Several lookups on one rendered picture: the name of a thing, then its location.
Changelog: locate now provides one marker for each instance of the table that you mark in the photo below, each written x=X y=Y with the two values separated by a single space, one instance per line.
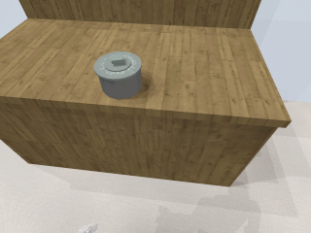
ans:
x=206 y=107

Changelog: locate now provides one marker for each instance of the left robot hand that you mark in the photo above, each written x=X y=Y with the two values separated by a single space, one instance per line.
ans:
x=88 y=228

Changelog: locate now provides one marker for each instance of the lid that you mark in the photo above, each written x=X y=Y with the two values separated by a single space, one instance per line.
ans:
x=130 y=66

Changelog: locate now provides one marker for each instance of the knob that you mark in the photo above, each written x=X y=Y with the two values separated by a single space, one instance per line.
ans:
x=116 y=58

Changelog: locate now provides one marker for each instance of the pot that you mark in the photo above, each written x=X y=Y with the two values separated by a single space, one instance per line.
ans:
x=122 y=89

